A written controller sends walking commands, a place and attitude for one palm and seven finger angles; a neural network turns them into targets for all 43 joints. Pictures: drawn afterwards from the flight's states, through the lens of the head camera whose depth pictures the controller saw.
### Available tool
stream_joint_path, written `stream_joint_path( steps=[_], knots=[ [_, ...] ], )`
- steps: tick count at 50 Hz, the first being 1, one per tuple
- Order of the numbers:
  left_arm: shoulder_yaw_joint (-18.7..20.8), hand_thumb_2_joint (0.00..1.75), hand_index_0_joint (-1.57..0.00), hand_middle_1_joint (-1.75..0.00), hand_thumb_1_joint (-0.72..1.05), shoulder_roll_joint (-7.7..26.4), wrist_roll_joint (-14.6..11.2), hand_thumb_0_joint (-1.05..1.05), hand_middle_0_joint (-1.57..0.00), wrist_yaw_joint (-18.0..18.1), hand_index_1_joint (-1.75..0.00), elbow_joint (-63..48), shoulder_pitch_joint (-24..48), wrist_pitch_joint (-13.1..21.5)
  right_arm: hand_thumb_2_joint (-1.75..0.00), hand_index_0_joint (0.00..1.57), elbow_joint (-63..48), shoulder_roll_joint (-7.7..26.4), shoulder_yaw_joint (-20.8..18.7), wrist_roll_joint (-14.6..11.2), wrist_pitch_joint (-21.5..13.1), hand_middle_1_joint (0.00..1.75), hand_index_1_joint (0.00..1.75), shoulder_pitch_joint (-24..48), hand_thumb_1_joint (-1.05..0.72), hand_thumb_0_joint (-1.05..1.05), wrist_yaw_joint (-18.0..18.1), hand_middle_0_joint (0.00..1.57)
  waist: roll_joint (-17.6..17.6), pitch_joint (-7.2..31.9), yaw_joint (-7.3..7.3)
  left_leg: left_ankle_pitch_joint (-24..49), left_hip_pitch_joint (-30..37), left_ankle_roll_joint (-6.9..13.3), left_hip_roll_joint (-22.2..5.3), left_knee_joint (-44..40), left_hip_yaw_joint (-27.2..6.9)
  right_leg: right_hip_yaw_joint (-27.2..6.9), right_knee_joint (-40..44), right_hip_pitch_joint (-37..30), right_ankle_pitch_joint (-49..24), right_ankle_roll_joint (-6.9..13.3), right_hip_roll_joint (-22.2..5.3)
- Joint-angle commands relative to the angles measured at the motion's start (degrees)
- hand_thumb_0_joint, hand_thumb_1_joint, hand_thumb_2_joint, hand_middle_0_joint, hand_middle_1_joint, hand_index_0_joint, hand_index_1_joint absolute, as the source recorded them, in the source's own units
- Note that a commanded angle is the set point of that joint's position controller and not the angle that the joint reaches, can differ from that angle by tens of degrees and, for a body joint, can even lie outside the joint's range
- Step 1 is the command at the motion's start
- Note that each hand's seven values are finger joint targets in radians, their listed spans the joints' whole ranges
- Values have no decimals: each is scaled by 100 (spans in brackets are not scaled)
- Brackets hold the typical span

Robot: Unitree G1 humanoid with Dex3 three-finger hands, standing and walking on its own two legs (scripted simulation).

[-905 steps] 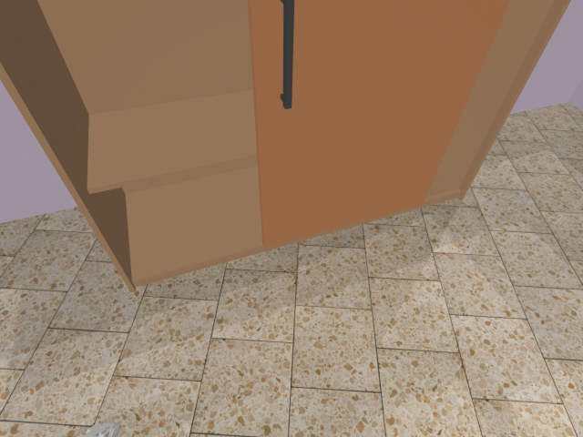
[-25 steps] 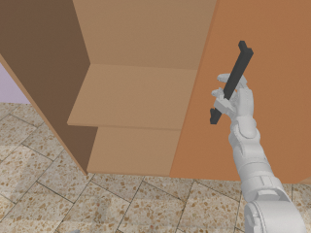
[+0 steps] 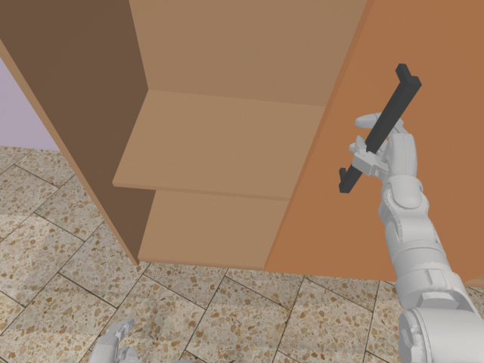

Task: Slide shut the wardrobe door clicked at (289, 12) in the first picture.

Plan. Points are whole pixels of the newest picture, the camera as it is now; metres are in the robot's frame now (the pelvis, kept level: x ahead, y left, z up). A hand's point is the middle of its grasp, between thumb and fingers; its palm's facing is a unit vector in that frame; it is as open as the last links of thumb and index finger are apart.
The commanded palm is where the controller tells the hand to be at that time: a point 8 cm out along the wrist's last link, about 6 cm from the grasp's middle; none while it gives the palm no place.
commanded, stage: step sideways, sliding the door along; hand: right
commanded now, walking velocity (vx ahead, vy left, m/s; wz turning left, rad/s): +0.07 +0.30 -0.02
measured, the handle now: (368, 138) +0.48 -0.19 +0.11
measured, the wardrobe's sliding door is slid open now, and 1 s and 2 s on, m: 0.52 0.40 0.16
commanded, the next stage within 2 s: none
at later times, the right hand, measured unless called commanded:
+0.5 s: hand (343, 151) +0.44 -0.14 +0.11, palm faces +0.39 +0.91 -0.16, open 5.8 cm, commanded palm +0.41 -0.11 +0.12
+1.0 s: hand (286, 144) +0.44 -0.04 +0.11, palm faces +0.35 +0.93 -0.07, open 5.7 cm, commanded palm +0.41 -0.02 +0.12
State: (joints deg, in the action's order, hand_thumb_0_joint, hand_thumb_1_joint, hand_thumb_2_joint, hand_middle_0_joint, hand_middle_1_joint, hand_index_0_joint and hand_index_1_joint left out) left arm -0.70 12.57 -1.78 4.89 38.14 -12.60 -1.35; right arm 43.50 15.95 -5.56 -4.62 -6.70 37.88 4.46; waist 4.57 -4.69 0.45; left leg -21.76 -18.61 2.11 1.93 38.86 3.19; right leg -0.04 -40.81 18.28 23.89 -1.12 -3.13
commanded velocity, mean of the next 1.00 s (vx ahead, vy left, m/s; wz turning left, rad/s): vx -0.18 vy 0.28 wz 0.14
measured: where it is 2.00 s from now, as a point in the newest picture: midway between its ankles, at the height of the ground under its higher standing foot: outside the picture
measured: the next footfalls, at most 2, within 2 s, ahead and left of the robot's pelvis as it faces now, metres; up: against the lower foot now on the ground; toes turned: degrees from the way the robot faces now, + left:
left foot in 0.44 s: +0.15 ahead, +0.25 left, +0.00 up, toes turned -4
right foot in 0.90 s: +0.08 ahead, -0.02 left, +0.00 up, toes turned -17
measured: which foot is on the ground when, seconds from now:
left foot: down 0.00-0.18, up 0.20-0.42, down 0.44-0.92, up 0.94-1.00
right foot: down 0.00-0.78, up 0.80-0.88, down 0.90-1.00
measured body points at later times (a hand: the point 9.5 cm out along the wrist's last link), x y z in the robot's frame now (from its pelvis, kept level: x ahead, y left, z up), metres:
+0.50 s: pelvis +0.04 +0.11 +0.00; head +0.13 +0.11 +0.44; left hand +0.23 +0.31 -0.13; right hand +0.41 -0.19 +0.12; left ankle +0.10 +0.24 -0.72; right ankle +0.00 -0.10 -0.71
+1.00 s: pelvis +0.11 +0.17 +0.02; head +0.21 +0.15 +0.46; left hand +0.35 +0.36 -0.08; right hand +0.42 -0.09 +0.12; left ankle +0.13 +0.28 -0.69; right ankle +0.04 -0.01 -0.72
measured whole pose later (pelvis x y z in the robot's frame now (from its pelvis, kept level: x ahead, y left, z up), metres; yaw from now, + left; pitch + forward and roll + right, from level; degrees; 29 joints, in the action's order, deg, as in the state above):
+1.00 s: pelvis +0.11 +0.17 +0.02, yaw -7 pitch -1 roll +1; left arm 2.3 12.4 -0.4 -0.1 32.6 -5.2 3.6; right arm 4.2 8.7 -2.7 -3.9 -5.9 14.7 8.8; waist 1.5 -13.9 5.6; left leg -20.1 -20.5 -0.1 0.7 43.8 3.2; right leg 6.6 -27.0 7.9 15.9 -5.3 -11.3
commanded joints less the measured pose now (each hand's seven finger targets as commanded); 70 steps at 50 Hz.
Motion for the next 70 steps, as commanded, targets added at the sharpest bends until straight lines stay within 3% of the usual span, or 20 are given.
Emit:
stream_joint_path(
  steps=[1, 4, 7, 10, 20, 24, 26, 28, 30, 32, 37, 39, 42, 44, 47, 55, 59, 62, 64, 70],
  knots=[
    [369, 90, -20, -30, 90, 820, -112, 0, -20, 22, -30, -629, 2, 158, -90, 45, -1589, 424, 250, 119, -215, 140, 140, 2730, -90, 0, -106, 45, -1931, 2278, -275, 4319, 2168, 606, -1116, -1280, -1176, 177, -1183, 56, -2394, 237, -192],
    [275, 90, -20, -30, 90, 597, -72, 0, -20, 18, -30, -612, 335, 328, -90, 45, -1691, -215, 682, 148, -329, 140, 140, 2889, -90, 0, -170, 45, -1378, 1617, -146, 5307, 2408, 738, -1558, -1089, -1353, 55, -1171, 1012, 562, 270, 32],
    [345, 90, -20, -30, 90, 703, -22, 0, -20, 54, -30, -476, 127, 402, -90, 45, -2303, -456, 891, 42, -404, 140, 140, 2894, -90, 0, -125, 45, -553, 2226, -469, 4697, 1021, 117, -1045, 328, -459, 17, 1425, -1621, -2568, 497, -497],
    [413, 90, -20, -30, 90, 663, -26, 0, -20, -253, -30, -756, 451, 248, -90, 45, -2807, -1150, 1467, -145, -396, 140, 140, 2982, -90, 0, -193, 45, 657, 2077, -374, -930, -1765, -127, -229, 2969, -866, -2197, 1314, -3497, -5577, 1588, -2462],
    [390, 90, -20, -30, 90, 820, -148, 0, -20, -288, -30, -905, 601, 375, -90, 45, -3477, -888, 1542, 62, -248, 140, 140, 2702, -90, 0, -205, 45, 954, 1947, -390, 1348, 905, -188, -202, -725, 337, 24, 319, -2012, -4454, 484, -1413],
    [486, 90, -20, -30, 90, 630, -216, 0, -20, -195, -30, -776, 530, 365, -90, 45, -3383, -329, 1056, 208, -162, 140, 140, 1952, -90, 0, -96, 45, -2094, 2445, -364, 6277, 2655, 536, -1352, -1000, -879, 176, -1208, -423, -1120, -137, -236],
    [337, 90, -20, -30, 90, 435, -156, 0, -20, -123, -30, -681, 651, 464, -90, 45, -3547, -687, 1325, 194, -262, 140, 140, 1861, -90, 0, -83, 45, -1442, 2083, -396, 6116, 2141, 442, -1525, -994, -872, 30, -462, -232, 212, 24, -245],
    [383, 90, -20, -30, 90, 525, -83, 0, -20, -68, -30, -661, 687, 526, -90, 45, -4087, -743, 1349, 127, -399, 140, 140, 1789, -90, 0, -37, 45, -739, 2314, -418, 5752, 1814, 45, -1167, -217, -350, 151, 1237, -1288, -2801, 122, -755],
    [517, 90, -20, -30, 90, 771, -34, 0, -20, -243, -30, -883, 740, 495, -90, 45, -4552, -970, 1512, 24, -449, 140, 140, 1564, -90, 0, -112, 45, 817, 2334, -338, 1146, 115, -334, -561, 700, -176, -772, 1321, -3018, -7143, 822, -2239],
    [507, 90, -20, -30, 90, 590, 38, 0, -20, -417, -30, -976, 797, 559, -90, 45, -4762, -950, 1422, 143, -527, 140, 140, 1494, -90, 0, -91, 45, 1299, 2013, -223, -76, -510, -201, -441, 475, -242, -238, 853, -3502, -7359, 807, -2190],
    [436, 90, -20, -30, 90, 585, -123, 0, -20, -486, -30, -1230, 781, 627, -90, 45, -5017, -586, 1284, 354, -549, 140, 140, 652, -90, 0, -104, 45, 112, 2192, -259, 3848, 1527, -121, -536, -1493, -92, 458, -227, -2175, -5457, 106, -1345],
    [502, 90, -20, -30, 90, 509, -148, 0, -20, -341, -30, -1290, 886, 642, -90, 45, -5054, -400, 1121, 358, -558, 140, 140, 307, -90, 0, -71, 45, -1774, 2391, -147, 7860, 2775, 487, -1466, -1002, -1360, 566, -1114, -464, -696, -168, -442],
    [269, 90, -20, -30, 90, 347, -39, 0, -20, -271, -30, -1176, 785, 754, -90, 45, -5640, -602, 1277, 319, -699, 140, 140, -70, -90, 0, 26, 45, -1351, 2296, -185, 8501, 3117, 529, -1630, -542, -1348, 311, 643, 119, -27, -98, -437],
    [398, 90, -20, -30, 90, 476, -11, 0, -20, -253, -30, -1158, 866, 710, -90, 45, -6243, -638, 1377, 195, -809, 140, 140, -50, -90, 0, 68, 45, -882, 2713, -280, 6908, 1892, -34, -1133, 4, -679, 333, 1553, -1901, -4095, 92, -1111],
    [532, 90, -20, -30, 90, 688, 188, 0, -20, -599, -30, -1323, 1002, 746, -90, 45, -6600, -1161, 1656, 402, -826, 140, 140, 45, -90, 0, -65, 45, 919, 2084, -155, -423, -733, -282, -272, 1064, -280, -137, 1481, -3607, -8490, 1026, -2570],
    [331, 90, -20, -30, 90, 542, 5, 0, -20, -507, -30, -1308, 1116, 897, -90, 45, -6793, -635, 1656, 587, -867, 140, 140, 36, -90, 0, -72, 45, 508, 1880, -273, 2901, 1032, -209, -401, -1382, 307, 857, -211, -2482, -5936, 194, -1592],
    [320, 90, -20, -30, 90, 275, -11, 0, -20, -363, -30, -1281, 1009, 946, -90, 45, -6594, -744, 1669, 427, -804, 140, 140, -863, -90, 0, -35, 45, -2067, 2321, -129, 8541, 2498, 640, -1914, -935, -1671, 235, -888, -26, 1053, -103, -318],
    [291, 90, -20, -30, 90, 366, 135, 0, -20, -253, -30, -958, 1119, 940, -90, 45, -7110, -430, 1240, 332, -940, 140, 140, -791, -90, 0, 170, 45, -1131, 2677, -326, 7220, 2209, 222, -1298, -81, -806, 369, 1674, -1241, -2312, -75, -787],
    [473, 90, -20, -30, 90, 622, 186, 0, -20, -411, -30, -1111, 1204, 809, -90, 45, -7054, -453, 1100, 246, -936, 140, 140, -812, -90, 0, 60, 45, 54, 2809, -183, 1593, 492, -252, -597, 724, -352, -480, 1758, -2727, -6806, 696, -2452],
    [358, 90, -20, -30, 90, 520, 147, 0, -20, -472, -30, -1256, 1225, 770, -90, 45, -6518, -390, 1118, 557, -792, 140, 140, -456, -90, 0, 16, 45, 1108, 1772, -174, 655, 359, -198, -415, -444, -73, 531, 658, -2544, -6302, 486, -2231]
  ],
)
